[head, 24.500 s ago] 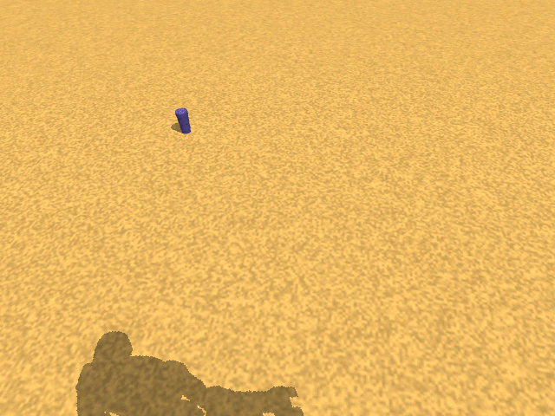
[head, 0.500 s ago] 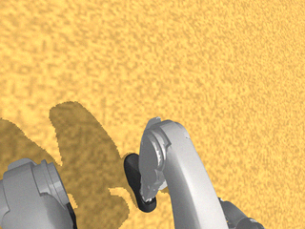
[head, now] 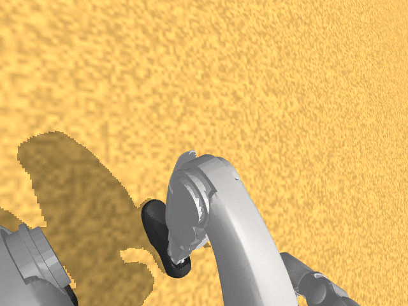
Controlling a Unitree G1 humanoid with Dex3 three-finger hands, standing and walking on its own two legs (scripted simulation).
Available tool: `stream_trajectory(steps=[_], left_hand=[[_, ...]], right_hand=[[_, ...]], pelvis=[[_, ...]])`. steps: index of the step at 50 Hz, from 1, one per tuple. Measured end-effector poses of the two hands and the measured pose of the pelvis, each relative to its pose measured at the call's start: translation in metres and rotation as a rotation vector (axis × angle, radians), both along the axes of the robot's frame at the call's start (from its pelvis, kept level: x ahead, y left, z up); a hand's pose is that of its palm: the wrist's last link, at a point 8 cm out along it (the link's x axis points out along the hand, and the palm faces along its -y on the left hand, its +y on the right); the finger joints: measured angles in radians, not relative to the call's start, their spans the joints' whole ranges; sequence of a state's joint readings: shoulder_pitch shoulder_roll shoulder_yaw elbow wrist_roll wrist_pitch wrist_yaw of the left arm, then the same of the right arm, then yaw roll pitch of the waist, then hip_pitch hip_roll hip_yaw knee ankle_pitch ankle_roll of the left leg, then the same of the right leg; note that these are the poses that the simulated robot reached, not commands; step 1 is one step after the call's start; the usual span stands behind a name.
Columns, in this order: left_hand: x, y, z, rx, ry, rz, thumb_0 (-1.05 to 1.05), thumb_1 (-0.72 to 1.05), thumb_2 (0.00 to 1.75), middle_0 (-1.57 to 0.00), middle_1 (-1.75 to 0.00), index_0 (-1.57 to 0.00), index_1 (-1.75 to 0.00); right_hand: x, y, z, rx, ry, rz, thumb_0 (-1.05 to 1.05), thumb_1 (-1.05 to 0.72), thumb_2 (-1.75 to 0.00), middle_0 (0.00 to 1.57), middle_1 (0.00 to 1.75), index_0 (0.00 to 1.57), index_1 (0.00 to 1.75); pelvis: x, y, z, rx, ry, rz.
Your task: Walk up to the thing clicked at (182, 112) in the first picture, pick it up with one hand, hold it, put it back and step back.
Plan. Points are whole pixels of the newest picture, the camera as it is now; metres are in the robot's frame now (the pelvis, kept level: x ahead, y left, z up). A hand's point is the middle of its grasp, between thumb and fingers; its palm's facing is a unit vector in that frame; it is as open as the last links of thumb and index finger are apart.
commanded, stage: lower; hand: left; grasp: from the side
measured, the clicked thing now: out of the picture +0.53 +0.32 -0.22
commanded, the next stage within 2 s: loosen in 0.44 s
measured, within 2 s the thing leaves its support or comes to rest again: rests again in 0.76 s
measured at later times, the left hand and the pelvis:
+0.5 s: hand out of the picture +0.51 +0.32 -0.17, palm faces +0.43 -0.90 -0.06, open 6.6 cm; pelvis +0.00 +0.01 +0.01, yaw -2 degrees
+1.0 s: hand out of the picture +0.51 +0.32 -0.16, palm faces +0.45 -0.89 -0.03, open 12.8 cm; pelvis +0.00 +0.01 +0.01, yaw -2 degrees
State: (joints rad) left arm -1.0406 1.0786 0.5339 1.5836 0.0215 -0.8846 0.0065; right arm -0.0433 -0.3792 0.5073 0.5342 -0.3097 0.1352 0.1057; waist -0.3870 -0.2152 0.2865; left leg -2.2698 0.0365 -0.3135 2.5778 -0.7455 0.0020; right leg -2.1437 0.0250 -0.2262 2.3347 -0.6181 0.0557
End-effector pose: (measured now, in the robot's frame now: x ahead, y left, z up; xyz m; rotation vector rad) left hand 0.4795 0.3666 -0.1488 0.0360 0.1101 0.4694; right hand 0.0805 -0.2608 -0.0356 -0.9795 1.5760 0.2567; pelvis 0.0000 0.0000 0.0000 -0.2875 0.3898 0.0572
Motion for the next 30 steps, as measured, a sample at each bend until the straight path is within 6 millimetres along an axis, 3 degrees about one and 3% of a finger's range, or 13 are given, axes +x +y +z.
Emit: stream_trajectory(steps=[30], left_hand=[[-0.011,-0.006,-0.018,-0.011,0.002,-0.022,-0.02,-0.38,0.98,-0.68,-1.14,-1.32,-1.41]], right_hand=[[0.036,0.012,0.014,-0.059,-0.025,0.14,-0.01,-0.9,-0.89,0.2,0.3,0.21,0.3]], pelvis=[[-0.003,0.007,0.007,-0.049,-0.023,-0.008]])
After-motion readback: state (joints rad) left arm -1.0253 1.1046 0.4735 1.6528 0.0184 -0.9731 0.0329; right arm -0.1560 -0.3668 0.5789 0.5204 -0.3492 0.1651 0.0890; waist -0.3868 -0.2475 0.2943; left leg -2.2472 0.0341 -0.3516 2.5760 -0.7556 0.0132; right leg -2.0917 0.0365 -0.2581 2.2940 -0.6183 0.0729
